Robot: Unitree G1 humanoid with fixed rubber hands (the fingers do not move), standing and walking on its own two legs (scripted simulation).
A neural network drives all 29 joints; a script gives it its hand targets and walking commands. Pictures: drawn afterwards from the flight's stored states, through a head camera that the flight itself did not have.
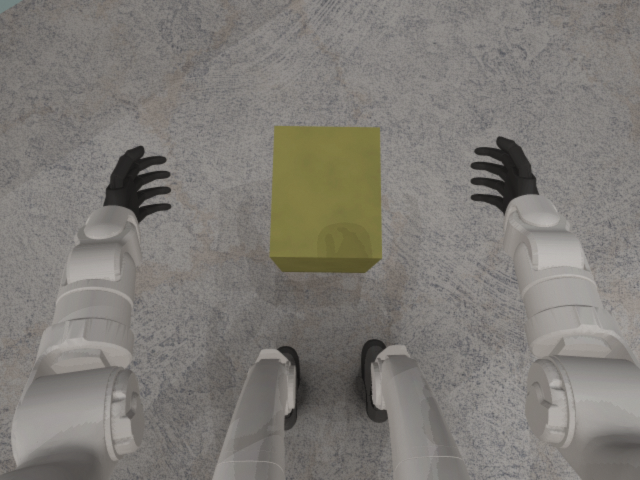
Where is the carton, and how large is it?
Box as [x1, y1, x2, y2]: [270, 126, 381, 272]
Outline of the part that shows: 274,126 270,257 282,271 365,272 381,258 379,127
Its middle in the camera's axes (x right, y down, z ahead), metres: +0.01 -0.09 +0.95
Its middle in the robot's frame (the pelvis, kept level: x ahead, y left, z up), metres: +0.55 +0.00 -0.54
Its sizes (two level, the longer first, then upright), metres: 0.288 0.230 0.288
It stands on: the floor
